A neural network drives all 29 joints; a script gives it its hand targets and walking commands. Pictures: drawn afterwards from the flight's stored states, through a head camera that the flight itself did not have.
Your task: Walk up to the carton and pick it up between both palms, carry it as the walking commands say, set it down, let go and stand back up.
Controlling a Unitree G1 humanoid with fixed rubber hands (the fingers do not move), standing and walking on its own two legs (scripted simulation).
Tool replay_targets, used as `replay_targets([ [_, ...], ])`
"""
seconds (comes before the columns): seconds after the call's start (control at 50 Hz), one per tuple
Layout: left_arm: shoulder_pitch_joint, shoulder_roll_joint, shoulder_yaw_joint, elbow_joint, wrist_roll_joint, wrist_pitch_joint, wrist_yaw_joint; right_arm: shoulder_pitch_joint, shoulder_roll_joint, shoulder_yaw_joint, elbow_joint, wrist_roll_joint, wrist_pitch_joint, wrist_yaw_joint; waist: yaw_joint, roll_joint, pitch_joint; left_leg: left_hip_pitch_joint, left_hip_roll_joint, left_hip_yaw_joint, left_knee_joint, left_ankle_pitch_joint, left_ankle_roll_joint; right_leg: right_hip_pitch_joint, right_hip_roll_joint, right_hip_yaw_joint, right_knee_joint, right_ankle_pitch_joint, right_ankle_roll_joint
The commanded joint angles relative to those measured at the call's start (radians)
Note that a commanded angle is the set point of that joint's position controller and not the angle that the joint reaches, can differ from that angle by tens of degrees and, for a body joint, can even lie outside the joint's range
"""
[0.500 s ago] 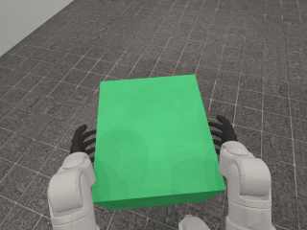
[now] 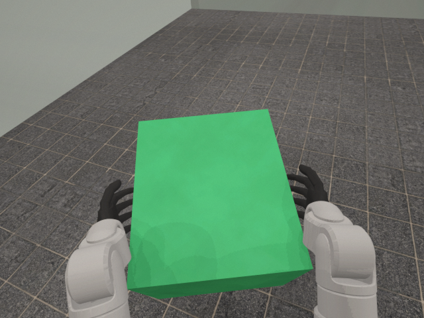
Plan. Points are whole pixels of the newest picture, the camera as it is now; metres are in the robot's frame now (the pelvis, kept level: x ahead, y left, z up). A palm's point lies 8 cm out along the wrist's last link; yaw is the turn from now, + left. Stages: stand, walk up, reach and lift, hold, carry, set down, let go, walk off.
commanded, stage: carry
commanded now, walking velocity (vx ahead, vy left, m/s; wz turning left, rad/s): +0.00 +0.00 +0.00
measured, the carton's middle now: (212, 205) +0.33 +0.01 +0.05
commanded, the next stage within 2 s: none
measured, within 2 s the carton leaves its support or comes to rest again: neither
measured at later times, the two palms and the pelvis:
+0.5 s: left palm (91, 239) +0.25 +0.22 +0.09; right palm (284, 213) +0.27 -0.11 +0.10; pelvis +0.00 +0.03 -0.01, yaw +1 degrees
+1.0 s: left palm (138, 283) +0.19 +0.13 +0.06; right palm out of the picture +0.11 -0.19 +0.06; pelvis -0.11 +0.03 -0.02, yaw -14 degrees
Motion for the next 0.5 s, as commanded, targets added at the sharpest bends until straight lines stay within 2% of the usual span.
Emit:
replay_targets([
  [0.0,-0.453,-0.86,-0.74,-0.016,-0.421,0.027,-0.238,-0.337,0.895,0.601,-0.027,0.374,0.001,0.242,-0.01,-0.051,-0.252,0.057,0.043,-0.082,-0.187,0.362,0.058,0.089,-0.162,0.144,-0.159,0.199,-0.02],
  [0.04,-0.491,-0.856,-0.759,-0.048,-0.426,0.025,-0.235,-0.331,0.89,0.587,0.0,0.376,-0.001,0.252,-0.003,0.07,-0.253,0.052,0.107,-0.134,-0.209,0.493,0.065,0.122,-0.126,0.098,-0.075,0.285,-0.001],
  [0.08,-0.481,-0.865,-0.758,-0.008,-0.42,0.03,-0.23,-0.333,0.867,0.558,0.01,0.362,-0.005,0.256,0.009,0.105,-0.279,0.082,0.162,-0.164,-0.197,0.605,0.086,0.094,-0.109,0.084,-0.036,0.236,0.009],
  [0.1,-0.492,-0.824,-0.723,0.06,-0.393,0.021,-0.227,-0.307,0.832,0.5,0.11,0.326,-0.013,0.262,0.013,0.126,-0.267,0.103,0.186,-0.178,-0.197,0.666,0.101,0.058,-0.099,0.077,-0.029,0.147,0.01],
  [0.12,-0.514,-0.832,-0.73,0.07,-0.393,0.008,-0.225,-0.306,0.828,0.48,0.128,0.317,-0.029,0.269,0.011,0.156,-0.266,0.117,0.185,-0.159,-0.183,0.717,0.1,0.043,-0.094,0.065,-0.034,0.13,0.012],
  [0.14,-0.54,-0.833,-0.727,0.077,-0.393,-0.009,-0.233,-0.298,0.843,0.467,0.166,0.305,-0.048,0.277,0.009,0.135,-0.268,0.098,0.189,-0.157,-0.178,0.76,0.096,0.077,-0.095,0.053,-0.034,0.145,0.015],
  [0.16,-0.575,-0.905,-0.801,-0.032,-0.442,-0.013,-0.229,-0.329,0.9,0.528,0.047,0.35,-0.057,0.279,0.01,0.139,-0.254,0.082,0.182,-0.154,-0.177,0.759,0.097,0.08,-0.093,0.055,-0.034,0.149,0.016],
  [0.18,-0.574,-0.867,-0.752,0.047,-0.408,-0.026,-0.231,-0.328,0.867,0.483,0.139,0.319,-0.068,0.286,0.009,0.131,-0.257,0.071,0.177,-0.156,-0.179,0.71,0.102,0.089,-0.093,0.058,-0.041,0.153,0.02],
  [0.2,-0.626,-0.935,-0.826,-0.091,-0.456,-0.033,-0.23,-0.363,0.942,0.549,0.017,0.369,-0.076,0.288,0.008,0.128,-0.263,0.084,0.168,-0.148,-0.182,0.701,0.099,0.089,-0.098,0.058,-0.038,0.149,0.018],
  [0.22,-0.655,-0.957,-0.836,-0.099,-0.465,-0.039,-0.233,-0.393,0.961,0.558,0.002,0.379,-0.086,0.292,0.006,0.126,-0.25,0.067,0.165,-0.15,-0.182,0.694,0.097,0.096,-0.098,0.057,-0.034,0.165,0.021],
  [0.24,-0.609,-0.928,-0.776,0.019,-0.421,-0.049,-0.238,-0.398,0.909,0.516,0.066,0.342,-0.098,0.293,0.007,0.108,-0.258,0.065,0.159,-0.145,-0.178,0.677,0.096,0.107,-0.101,0.052,-0.033,0.177,0.026],
  [0.26,-0.647,-0.98,-0.838,-0.103,-0.468,-0.058,-0.238,-0.42,0.975,0.581,-0.042,0.388,-0.106,0.29,0.006,0.084,-0.277,0.07,0.154,-0.139,-0.176,0.663,0.092,0.127,-0.106,0.052,-0.035,0.184,0.024],
  [0.28,-0.598,-0.92,-0.768,0.028,-0.419,-0.064,-0.242,-0.381,0.919,0.52,0.081,0.338,-0.113,0.289,0.005,0.077,-0.293,0.073,0.152,-0.139,-0.165,0.661,0.096,0.135,-0.107,0.055,-0.042,0.218,0.027],
  [0.3,-0.607,-0.971,-0.821,-0.054,-0.457,-0.06,-0.239,-0.401,0.958,0.569,-0.016,0.374,-0.11,0.286,0.007,0.079,-0.29,0.079,0.146,-0.14,-0.174,0.643,0.096,0.126,-0.11,0.056,-0.038,0.196,0.025],
  [0.32,-0.607,-0.926,-0.781,0.009,-0.423,-0.069,-0.242,-0.385,0.919,0.523,0.064,0.34,-0.12,0.291,0.006,0.09,-0.28,0.073,0.151,-0.149,-0.175,0.649,0.095,0.132,-0.106,0.053,-0.034,0.188,0.026],
  [0.34,-0.591,-0.938,-0.791,-0.013,-0.431,-0.071,-0.241,-0.397,0.932,0.548,0.018,0.356,-0.125,0.289,0.005,0.073,-0.301,0.081,0.151,-0.141,-0.162,0.667,0.096,0.15,-0.11,0.05,-0.031,0.225,0.025],
  [0.36,-0.596,-0.999,-0.85,-0.128,-0.484,-0.059,-0.232,-0.411,0.984,0.608,-0.11,0.404,-0.112,0.281,0.004,0.077,-0.307,0.102,0.159,-0.135,-0.133,0.758,0.089,0.132,-0.115,0.063,-0.014,0.306,0.023],
  [0.38,-0.573,-0.984,-0.846,-0.136,-0.491,-0.041,-0.221,-0.391,0.977,0.611,-0.119,0.411,-0.094,0.274,0.007,0.112,-0.307,0.142,0.187,-0.118,-0.07,0.879,0.083,0.07,-0.128,0.052,0.063,0.406,0.029],
  [0.4,-0.538,-0.973,-0.834,-0.126,-0.483,-0.026,-0.22,-0.388,0.969,0.618,-0.132,0.413,-0.086,0.269,0.007,0.11,-0.295,0.155,0.225,-0.12,-0.033,0.967,0.086,0.033,-0.125,0.025,0.113,0.402,0.038],
  [0.44,-0.511,-0.951,-0.815,-0.128,-0.48,-0.005,-0.216,-0.35,0.946,0.607,-0.125,0.403,-0.061,0.264,0.005,0.131,-0.283,0.206,0.255,-0.107,-0.002,1.07,0.123,-0.058,-0.092,0.018,0.147,0.304,0.047],
  [0.46,-0.526,-0.95,-0.813,-0.139,-0.478,0.003,-0.213,-0.361,0.963,0.616,-0.116,0.409,-0.051,0.266,0.006,0.143,-0.252,0.226,0.278,-0.103,0.007,1.133,0.14,-0.093,-0.067,-0.002,0.142,0.197,0.05],
  [0.48,-0.506,-0.943,-0.808,-0.134,-0.477,0.017,-0.214,-0.348,0.948,0.609,-0.124,0.404,-0.042,0.263,0.01,0.18,-0.24,0.245,0.285,-0.072,0.028,1.152,0.136,-0.116,-0.056,0.002,0.114,0.152,0.05],
])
